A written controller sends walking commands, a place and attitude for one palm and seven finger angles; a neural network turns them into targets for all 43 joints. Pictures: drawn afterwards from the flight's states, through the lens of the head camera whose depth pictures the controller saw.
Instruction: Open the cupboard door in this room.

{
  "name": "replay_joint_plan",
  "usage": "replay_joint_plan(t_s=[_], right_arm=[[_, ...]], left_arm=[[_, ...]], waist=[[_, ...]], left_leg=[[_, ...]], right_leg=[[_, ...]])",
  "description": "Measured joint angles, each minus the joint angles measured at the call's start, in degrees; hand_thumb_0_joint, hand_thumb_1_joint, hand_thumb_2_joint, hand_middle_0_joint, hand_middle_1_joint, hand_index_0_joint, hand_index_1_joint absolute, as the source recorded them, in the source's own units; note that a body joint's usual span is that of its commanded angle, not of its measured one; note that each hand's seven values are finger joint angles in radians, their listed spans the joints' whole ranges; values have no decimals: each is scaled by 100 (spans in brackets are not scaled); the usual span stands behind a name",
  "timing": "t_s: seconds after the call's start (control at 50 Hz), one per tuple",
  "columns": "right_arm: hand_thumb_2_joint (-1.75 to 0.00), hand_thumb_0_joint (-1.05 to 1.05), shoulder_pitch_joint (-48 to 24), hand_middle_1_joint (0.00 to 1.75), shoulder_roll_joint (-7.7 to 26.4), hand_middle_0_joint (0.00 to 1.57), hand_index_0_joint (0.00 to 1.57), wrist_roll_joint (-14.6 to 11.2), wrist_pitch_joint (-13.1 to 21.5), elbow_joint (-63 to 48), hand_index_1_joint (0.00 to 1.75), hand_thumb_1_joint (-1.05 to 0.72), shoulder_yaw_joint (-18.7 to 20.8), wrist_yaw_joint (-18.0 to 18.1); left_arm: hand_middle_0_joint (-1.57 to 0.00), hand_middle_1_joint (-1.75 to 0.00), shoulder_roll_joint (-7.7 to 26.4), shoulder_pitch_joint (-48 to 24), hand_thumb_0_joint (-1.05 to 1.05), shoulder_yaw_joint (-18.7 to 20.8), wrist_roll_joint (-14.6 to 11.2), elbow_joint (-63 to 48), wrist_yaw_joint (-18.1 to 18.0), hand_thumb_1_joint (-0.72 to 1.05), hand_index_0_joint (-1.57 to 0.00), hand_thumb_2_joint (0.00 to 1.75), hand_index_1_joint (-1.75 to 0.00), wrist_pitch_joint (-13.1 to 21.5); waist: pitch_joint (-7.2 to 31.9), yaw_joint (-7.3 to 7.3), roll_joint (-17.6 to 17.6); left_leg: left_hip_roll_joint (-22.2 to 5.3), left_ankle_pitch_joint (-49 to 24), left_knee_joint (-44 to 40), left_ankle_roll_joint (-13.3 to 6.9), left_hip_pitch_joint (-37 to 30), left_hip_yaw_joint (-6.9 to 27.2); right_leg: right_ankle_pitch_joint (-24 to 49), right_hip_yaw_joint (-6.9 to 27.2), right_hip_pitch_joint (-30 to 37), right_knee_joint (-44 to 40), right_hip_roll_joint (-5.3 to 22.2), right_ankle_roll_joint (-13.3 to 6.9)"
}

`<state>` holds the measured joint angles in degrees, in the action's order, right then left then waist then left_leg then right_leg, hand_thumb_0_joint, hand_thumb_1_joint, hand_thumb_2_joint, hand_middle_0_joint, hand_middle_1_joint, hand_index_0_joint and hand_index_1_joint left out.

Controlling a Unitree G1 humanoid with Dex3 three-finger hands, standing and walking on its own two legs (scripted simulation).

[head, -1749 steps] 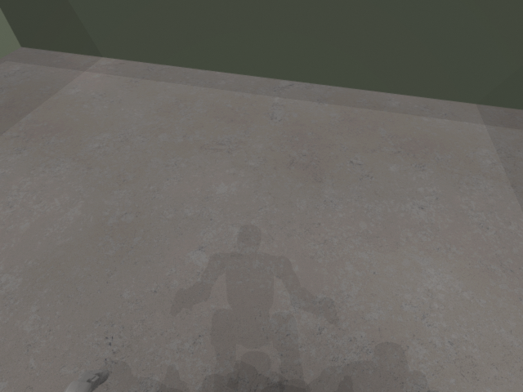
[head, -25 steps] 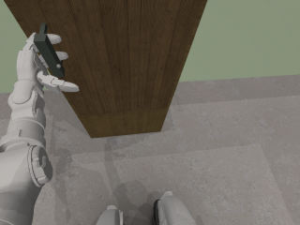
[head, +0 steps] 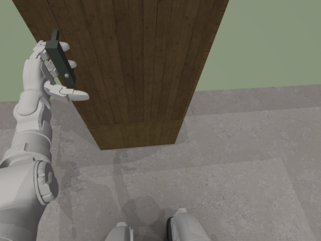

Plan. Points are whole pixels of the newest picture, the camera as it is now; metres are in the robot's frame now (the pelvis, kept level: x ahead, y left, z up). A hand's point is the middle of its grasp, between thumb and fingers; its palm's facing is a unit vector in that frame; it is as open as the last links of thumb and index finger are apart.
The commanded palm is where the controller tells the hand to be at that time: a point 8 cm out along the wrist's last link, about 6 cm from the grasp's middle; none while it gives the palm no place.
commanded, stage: close the thumb around the handle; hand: left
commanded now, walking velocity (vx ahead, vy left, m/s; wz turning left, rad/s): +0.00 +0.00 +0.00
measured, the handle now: (63, 58) +0.54 +0.21 +0.08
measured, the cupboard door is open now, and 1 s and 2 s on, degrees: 0 7 40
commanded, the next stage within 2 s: pull the door open along its arc in 0.56 s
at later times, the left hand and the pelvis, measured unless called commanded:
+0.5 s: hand (68, 77) +0.49 +0.19 +0.08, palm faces -0.01 -1.00 +0.00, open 6.1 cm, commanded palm +0.47 +0.25 +0.08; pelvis +0.00 +0.00 +0.00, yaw +0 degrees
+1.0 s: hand (73, 93) +0.44 +0.17 +0.08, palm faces +0.02 -1.00 +0.00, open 6.1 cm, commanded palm +0.39 +0.23 +0.08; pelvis +0.00 +0.00 +0.01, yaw -1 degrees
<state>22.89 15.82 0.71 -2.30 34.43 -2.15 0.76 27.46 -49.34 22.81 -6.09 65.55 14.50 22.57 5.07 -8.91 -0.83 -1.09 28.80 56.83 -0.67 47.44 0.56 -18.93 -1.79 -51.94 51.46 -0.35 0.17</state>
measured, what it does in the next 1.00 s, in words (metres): stands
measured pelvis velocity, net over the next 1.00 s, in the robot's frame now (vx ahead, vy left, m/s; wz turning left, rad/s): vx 0.00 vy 0.00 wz -0.02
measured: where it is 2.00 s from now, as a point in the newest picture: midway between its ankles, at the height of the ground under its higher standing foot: outside the picture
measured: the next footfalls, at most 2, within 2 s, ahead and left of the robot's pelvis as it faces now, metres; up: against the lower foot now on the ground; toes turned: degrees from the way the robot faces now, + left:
none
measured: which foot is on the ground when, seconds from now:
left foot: down 0.00-1.00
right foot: down 0.00-1.00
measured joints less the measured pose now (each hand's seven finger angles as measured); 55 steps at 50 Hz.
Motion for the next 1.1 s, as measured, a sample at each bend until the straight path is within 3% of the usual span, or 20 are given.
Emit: replay_joint_plan(t_s=[0.2, 0.38, 0.48, 0.68, 0.8, 0.96, 1.06, 1.1], right_arm=[[-90, 1, -57, 30, -31, 20, 20, 3, -15, -39, 30, -90, -11, 6], [-90, 1, -12, 30, -60, 20, 21, -9, -70, -8, 30, -90, -15, -17], [-90, 1, -36, 30, -61, 20, 21, -4, -69, -6, 30, -90, -3, -18], [-90, 1, -153, 30, -61, 20, 21, -13, -14, -73, 30, -90, -45, 20], [-90, 1, -58, 30, -44, 20, 20, -12, 31, -50, 30, -90, 0, -18], [-90, 1, 56, 30, -38, 20, 20, -95, -37, -116, 30, -90, 75, -73], [-90, 1, -18, 30, -57, 20, 20, -164, -23, -263, 30, -90, 120, -96], [-90, 1, -106, 30, -77, 20, 20, -170, 16, -304, 30, -90, 153, -99]], left_arm=[[-34, -126, 95, 7, -1, 52, 16, -73, 23, -1, -35, 51, -126, -1], [-37, -131, -27, 175, 0, 16, -80, -149, 100, 47, -37, 71, -131, -64], [-38, -133, -183, 224, 0, -88, -22, -217, 132, 61, -39, 78, -133, 27], [-37, -134, -97, 35, -1, 73, 106, 3, -46, 66, -38, 83, -134, 36], [-35, -135, -183, 212, -1, -38, -65, -258, -193, 68, -35, 82, -135, -19], [-34, -134, -601, 1301, -1, -184, -337, -1265, -214, 69, -34, 75, -135, -90], [-33, -134, -1014, 2344, 0, -507, -481, -2303, -234, 68, -33, 73, -134, -142], [-34, -134, -1254, 2720, 0, -682, -495, -2753, -444, 68, -33, 73, -133, -198]], waist=[[-5, -11, 3], [50, 52, -28], [47, 69, -37], [-20, -32, -13], [-8, 21, -27], [104, 167, -49], [170, 299, -62], [186, 384, -70]], left_leg=[[-6, 30, 23, -9, 33, -5], [-7, 46, -35, -16, -84, 3], [5, 44, -22, -14, -108, 11], [2, -7, 53, 3, -11, -11], [-4, -53, 14, 18, 5, -46], [-34, -83, -278, 19, -421, -146], [-30, -108, -522, 21, -820, -176], [-26, -113, -594, 25, -953, -180]], right_leg=[[-18, 6, -31, 9, -7, 11], [-38, -1, 90, -48, -9, 18], [-45, -6, 116, -29, 2, 18], [8, 17, -2, 64, -2, -3], [54, 51, -41, 47, -12, -18], [70, 147, 309, -155, -55, -27], [62, 177, 672, -330, -57, -28], [54, 181, 797, -381, -53, -25]])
